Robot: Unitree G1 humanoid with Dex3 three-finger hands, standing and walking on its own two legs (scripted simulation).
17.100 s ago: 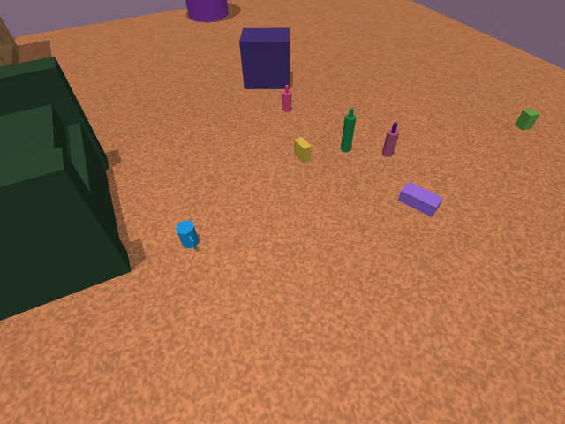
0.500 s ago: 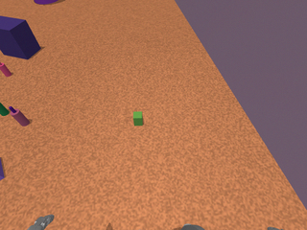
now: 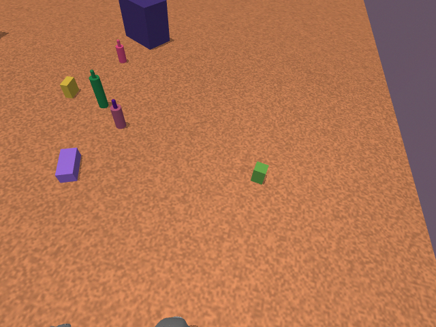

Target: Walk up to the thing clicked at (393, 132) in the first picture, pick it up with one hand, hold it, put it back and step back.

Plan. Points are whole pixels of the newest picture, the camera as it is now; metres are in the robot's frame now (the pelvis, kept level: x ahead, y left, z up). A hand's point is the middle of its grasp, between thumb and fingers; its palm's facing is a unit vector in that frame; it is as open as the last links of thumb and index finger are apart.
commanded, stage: walk up
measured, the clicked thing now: (117, 113) +1.27 +0.66 -0.64
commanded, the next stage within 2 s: none
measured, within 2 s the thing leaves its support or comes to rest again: neither
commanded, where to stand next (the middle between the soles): +0.08 -0.04 m, yaw +24 degrees
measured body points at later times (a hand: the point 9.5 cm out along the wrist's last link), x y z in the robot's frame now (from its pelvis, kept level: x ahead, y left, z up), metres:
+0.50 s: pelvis -0.01 -0.05 -0.01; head +0.04 -0.04 +0.44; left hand +0.00 +0.30 -0.11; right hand +0.18 -0.33 -0.11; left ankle +0.04 +0.11 -0.71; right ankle +0.03 -0.17 -0.72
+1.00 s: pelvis -0.01 -0.04 +0.01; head -0.01 -0.01 +0.46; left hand -0.10 +0.26 -0.13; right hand +0.20 -0.30 -0.08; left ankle -0.02 +0.07 -0.71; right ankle +0.05 -0.17 -0.67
